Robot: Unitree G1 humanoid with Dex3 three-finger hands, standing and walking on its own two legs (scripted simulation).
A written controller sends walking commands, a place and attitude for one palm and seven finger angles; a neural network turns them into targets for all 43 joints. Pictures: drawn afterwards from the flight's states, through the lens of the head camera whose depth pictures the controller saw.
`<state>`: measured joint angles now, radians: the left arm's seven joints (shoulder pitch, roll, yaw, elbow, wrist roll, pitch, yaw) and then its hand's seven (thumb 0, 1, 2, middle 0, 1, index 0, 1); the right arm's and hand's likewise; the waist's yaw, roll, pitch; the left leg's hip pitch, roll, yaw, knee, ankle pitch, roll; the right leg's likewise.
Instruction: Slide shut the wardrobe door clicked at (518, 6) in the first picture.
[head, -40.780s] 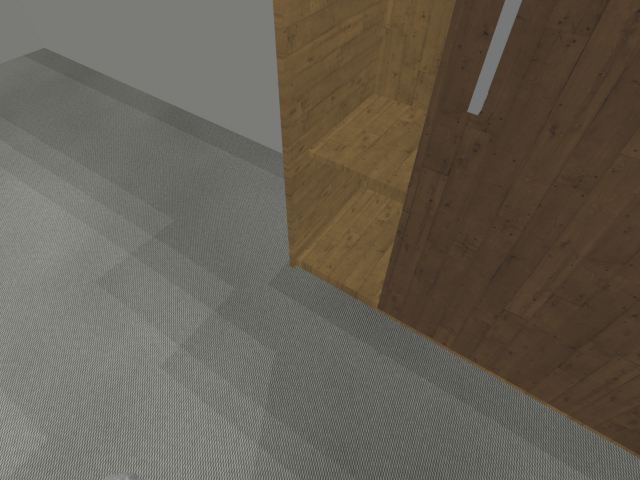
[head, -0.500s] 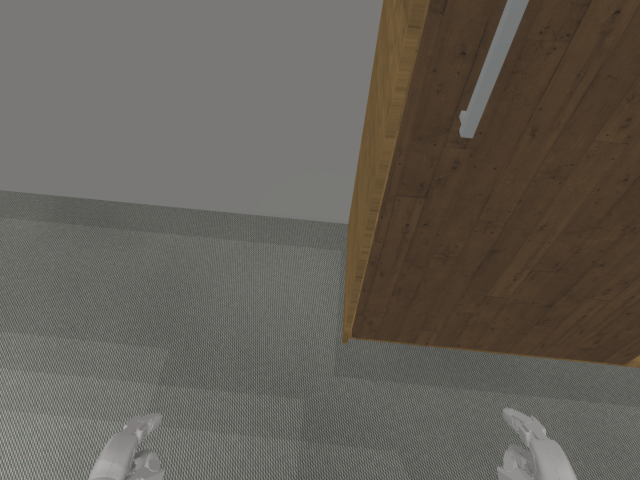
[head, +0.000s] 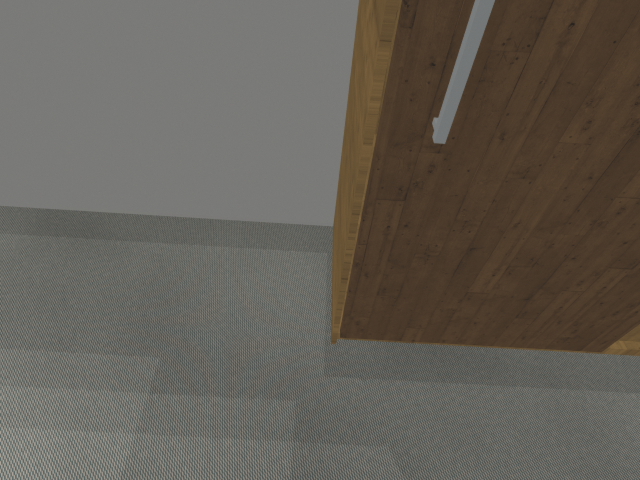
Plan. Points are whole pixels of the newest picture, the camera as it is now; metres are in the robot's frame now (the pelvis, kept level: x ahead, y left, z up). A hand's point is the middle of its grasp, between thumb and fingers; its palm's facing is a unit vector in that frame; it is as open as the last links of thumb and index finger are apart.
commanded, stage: let the arm hang, fingers relaxed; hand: right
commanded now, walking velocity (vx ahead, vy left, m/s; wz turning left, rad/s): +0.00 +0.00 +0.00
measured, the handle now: (463, 51) +0.65 -0.16 +0.24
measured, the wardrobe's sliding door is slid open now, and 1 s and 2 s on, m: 0.01 0.01 0.01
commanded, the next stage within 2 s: look to check the result in 0.40 s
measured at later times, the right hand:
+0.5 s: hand out of the picture +0.00 -0.17 -0.18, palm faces +0.00 +0.98 -0.18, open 7.3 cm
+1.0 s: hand out of the picture +0.04 -0.17 -0.18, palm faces +0.00 +0.98 -0.19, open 7.4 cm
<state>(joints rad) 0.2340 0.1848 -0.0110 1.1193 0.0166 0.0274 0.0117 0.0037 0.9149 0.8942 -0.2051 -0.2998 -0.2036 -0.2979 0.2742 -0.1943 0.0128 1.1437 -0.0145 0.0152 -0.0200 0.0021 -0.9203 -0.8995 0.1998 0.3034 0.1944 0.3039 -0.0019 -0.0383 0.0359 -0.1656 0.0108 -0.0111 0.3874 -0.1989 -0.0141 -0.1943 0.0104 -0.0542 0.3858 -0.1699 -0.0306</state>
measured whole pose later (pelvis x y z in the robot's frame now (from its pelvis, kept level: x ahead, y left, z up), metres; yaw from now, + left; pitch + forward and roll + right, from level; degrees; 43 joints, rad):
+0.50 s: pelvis +0.01 +0.00 +0.00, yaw +0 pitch -1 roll +0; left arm 0.25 0.16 0.00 1.16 0.01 0.01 0.02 0.00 0.91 0.89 -0.20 -0.30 -0.20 -0.30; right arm 0.25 -0.14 0.01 1.17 -0.02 0.00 -0.03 0.00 -0.92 -0.90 0.20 0.30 0.20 0.30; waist 0.01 -0.01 0.05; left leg -0.16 0.02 -0.02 0.39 -0.21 -0.02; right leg -0.19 0.02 -0.06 0.37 -0.18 -0.03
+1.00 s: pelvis +0.03 +0.00 +0.00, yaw +0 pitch -1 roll +0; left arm 0.21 0.18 0.00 1.16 0.01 0.00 0.02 0.00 0.91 0.89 -0.20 -0.30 -0.20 -0.30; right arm 0.23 -0.16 0.01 1.16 -0.02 -0.01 -0.03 0.00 -0.91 -0.90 0.20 0.30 0.19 0.30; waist 0.00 0.00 0.04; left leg -0.12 0.01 -0.02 0.37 -0.23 -0.01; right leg -0.15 0.01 -0.06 0.36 -0.20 -0.03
